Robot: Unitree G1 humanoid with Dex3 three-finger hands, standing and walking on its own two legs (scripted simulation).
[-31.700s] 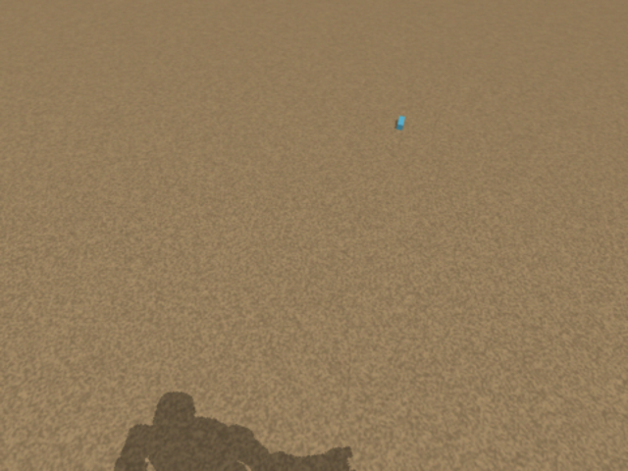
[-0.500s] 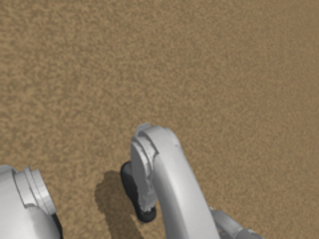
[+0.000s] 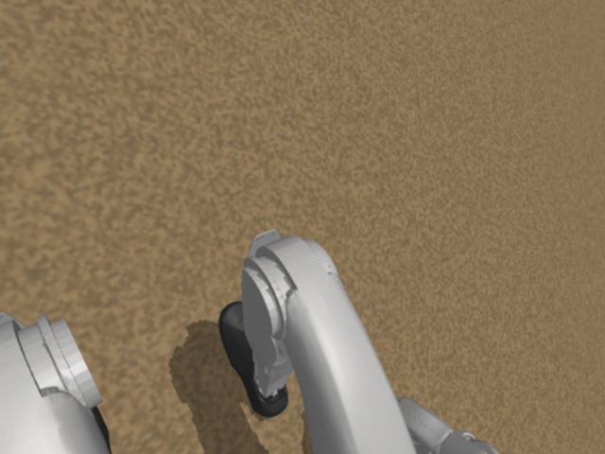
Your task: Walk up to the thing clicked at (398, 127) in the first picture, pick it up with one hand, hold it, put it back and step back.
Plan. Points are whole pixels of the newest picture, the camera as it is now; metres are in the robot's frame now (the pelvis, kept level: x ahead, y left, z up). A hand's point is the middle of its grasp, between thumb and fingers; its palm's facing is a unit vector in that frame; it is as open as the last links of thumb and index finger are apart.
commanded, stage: close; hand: left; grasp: from above
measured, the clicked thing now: out of the picture +0.44 +0.32 -0.29
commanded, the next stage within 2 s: settle in 1.20 s
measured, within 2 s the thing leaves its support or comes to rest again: leaves its support in 1.70 s
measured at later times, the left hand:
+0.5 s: hand out of the picture +0.42 +0.31 -0.26, palm faces -0.43 -0.17 -0.89, open 9.8 cm
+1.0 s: hand out of the picture +0.43 +0.31 -0.25, palm faces -0.41 -0.17 -0.89, open 7.3 cm
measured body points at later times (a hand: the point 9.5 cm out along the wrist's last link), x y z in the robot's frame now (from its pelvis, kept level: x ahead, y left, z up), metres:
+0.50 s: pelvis -0.01 +0.00 +0.00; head +0.26 +0.13 +0.34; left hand +0.44 +0.32 -0.21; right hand +0.05 -0.25 -0.05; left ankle +0.06 +0.13 -0.27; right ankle +0.12 -0.13 -0.27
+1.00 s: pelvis -0.01 +0.00 +0.01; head +0.26 +0.14 +0.34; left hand +0.44 +0.32 -0.20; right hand +0.06 -0.24 -0.05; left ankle +0.06 +0.13 -0.27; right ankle +0.12 -0.13 -0.27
